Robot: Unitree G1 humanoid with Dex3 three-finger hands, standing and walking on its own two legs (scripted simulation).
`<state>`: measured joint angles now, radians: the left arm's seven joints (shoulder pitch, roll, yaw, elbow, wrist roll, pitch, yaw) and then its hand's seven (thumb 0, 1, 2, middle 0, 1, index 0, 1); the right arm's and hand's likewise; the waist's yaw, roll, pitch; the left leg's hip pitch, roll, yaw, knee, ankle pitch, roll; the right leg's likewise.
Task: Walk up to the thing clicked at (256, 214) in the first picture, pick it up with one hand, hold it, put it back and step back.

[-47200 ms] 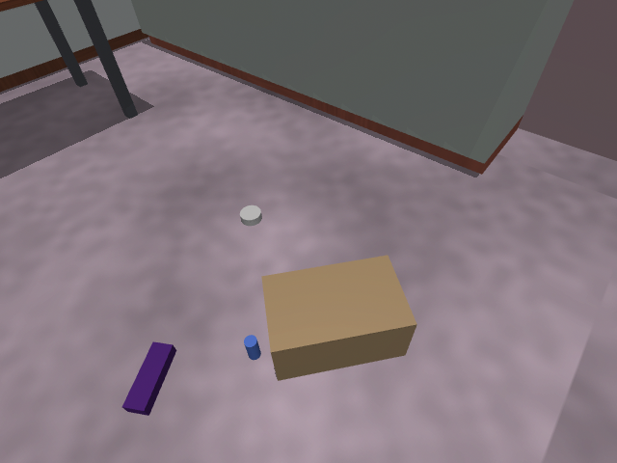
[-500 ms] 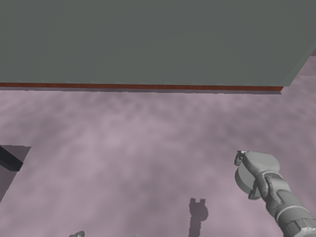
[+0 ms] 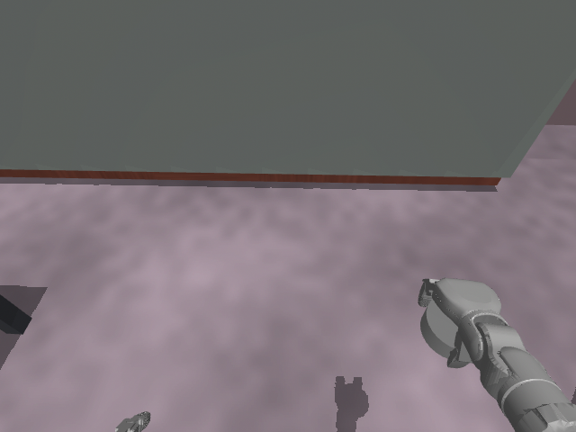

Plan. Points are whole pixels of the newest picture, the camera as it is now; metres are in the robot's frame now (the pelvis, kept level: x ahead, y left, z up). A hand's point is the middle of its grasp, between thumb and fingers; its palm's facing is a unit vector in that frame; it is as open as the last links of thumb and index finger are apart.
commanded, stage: hold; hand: right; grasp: from above
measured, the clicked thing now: (454, 326) +0.31 -0.24 -0.09
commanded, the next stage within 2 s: crouch in 1.46 s
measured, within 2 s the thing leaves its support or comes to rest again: neither
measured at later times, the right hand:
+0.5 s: hand (455, 331) +0.29 -0.21 -0.04, palm faces -0.46 +0.06 -0.89, open 11.3 cm
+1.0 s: hand (461, 336) +0.27 -0.21 -0.03, palm faces -0.47 +0.06 -0.88, open 11.3 cm
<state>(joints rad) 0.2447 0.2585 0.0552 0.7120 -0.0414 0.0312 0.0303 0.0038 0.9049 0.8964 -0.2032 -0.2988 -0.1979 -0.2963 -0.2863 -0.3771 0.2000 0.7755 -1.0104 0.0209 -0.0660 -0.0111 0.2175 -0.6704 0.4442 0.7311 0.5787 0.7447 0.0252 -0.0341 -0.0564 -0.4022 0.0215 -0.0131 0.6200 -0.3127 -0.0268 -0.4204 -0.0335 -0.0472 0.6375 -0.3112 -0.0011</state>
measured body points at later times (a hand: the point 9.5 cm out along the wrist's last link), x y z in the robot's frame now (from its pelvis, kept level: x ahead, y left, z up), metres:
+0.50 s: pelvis -0.01 +0.01 +0.01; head +0.01 +0.03 +0.46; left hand +0.12 +0.27 -0.11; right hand +0.31 -0.22 +0.01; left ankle +0.00 +0.14 -0.73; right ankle +0.01 -0.12 -0.73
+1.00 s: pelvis -0.01 +0.01 +0.01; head -0.01 +0.03 +0.46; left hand +0.13 +0.26 -0.10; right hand +0.29 -0.22 +0.02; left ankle +0.00 +0.14 -0.73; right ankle +0.01 -0.12 -0.73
